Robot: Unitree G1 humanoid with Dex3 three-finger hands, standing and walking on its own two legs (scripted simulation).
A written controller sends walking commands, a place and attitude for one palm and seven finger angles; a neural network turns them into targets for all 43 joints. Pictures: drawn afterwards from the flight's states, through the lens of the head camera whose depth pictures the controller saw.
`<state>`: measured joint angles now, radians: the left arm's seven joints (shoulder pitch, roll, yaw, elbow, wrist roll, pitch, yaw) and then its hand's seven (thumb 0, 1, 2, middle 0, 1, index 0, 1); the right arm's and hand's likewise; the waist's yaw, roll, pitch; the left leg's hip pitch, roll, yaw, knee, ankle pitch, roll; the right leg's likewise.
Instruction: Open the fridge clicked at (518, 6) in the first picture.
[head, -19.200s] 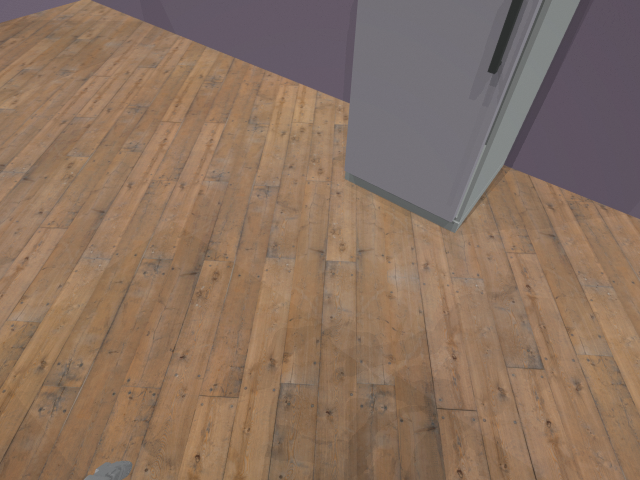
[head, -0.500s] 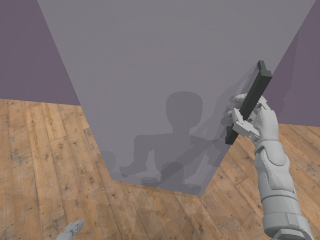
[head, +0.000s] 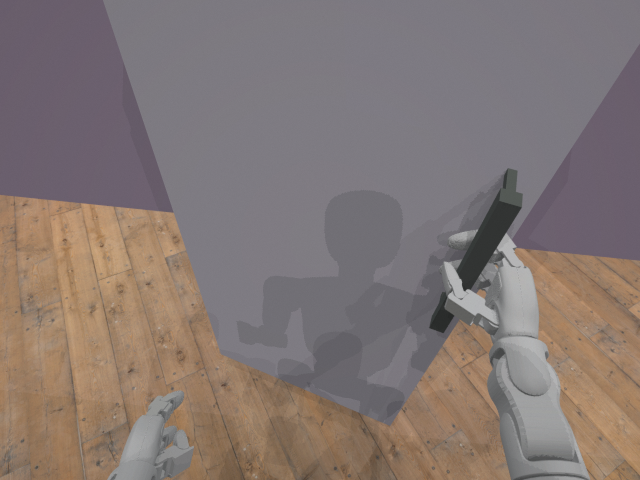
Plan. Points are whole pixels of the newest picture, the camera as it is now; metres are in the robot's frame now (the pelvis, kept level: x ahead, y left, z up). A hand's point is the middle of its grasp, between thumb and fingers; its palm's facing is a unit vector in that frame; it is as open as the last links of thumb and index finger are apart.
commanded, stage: walk backward, drawing the door open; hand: right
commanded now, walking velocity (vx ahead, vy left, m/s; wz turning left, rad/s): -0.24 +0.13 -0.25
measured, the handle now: (469, 261) +0.37 -0.15 +0.10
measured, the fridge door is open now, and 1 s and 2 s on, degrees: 16 45 65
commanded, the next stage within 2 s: stop walking and hold the door back in 1.46 s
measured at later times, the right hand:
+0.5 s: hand (403, 381) +0.21 -0.06 +0.10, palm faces +0.16 +0.97 -0.18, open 6.2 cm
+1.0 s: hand (301, 458) +0.14 +0.04 +0.10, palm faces +0.48 +0.85 -0.20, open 6.5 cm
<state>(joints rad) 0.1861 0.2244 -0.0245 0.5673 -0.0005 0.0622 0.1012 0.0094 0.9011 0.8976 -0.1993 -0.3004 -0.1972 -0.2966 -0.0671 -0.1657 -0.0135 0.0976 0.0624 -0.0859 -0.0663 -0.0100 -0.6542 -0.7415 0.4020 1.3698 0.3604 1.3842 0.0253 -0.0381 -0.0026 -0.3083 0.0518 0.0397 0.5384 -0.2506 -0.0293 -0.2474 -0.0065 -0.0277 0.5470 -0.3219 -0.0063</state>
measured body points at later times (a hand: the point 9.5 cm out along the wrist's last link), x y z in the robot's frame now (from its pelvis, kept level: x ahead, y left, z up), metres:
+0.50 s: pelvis -0.07 +0.09 -0.01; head -0.04 +0.12 +0.44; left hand +0.10 +0.31 -0.12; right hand +0.20 -0.11 +0.11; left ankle +0.02 +0.14 -0.73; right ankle -0.03 -0.10 -0.73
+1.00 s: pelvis -0.04 +0.27 -0.01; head +0.01 +0.27 +0.44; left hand +0.20 +0.39 -0.13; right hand +0.11 -0.01 +0.11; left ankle -0.03 +0.39 -0.73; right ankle -0.10 +0.07 -0.72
